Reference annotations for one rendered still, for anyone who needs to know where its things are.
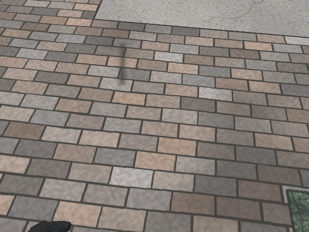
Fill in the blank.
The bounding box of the left robot hand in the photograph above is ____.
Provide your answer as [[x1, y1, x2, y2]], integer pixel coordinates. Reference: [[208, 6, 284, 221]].
[[28, 220, 71, 232]]

